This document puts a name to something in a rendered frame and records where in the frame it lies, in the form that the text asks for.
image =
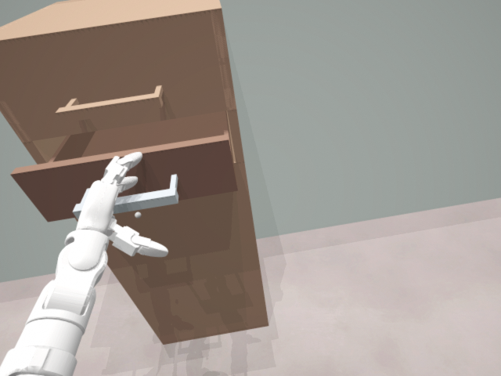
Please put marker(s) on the cabinet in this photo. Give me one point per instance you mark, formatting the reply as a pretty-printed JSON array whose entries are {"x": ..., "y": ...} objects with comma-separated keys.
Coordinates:
[{"x": 86, "y": 51}]

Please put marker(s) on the robot left forearm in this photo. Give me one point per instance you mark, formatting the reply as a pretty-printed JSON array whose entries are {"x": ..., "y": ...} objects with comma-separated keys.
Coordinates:
[{"x": 53, "y": 331}]

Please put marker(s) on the drawer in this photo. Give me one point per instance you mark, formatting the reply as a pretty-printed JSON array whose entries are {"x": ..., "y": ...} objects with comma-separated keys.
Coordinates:
[{"x": 197, "y": 148}]

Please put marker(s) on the left robot hand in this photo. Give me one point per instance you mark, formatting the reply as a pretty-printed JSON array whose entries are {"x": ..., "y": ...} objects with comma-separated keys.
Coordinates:
[{"x": 98, "y": 209}]

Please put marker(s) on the handle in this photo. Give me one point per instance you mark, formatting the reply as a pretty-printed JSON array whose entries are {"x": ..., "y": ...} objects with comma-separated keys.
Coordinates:
[
  {"x": 141, "y": 200},
  {"x": 109, "y": 107}
]

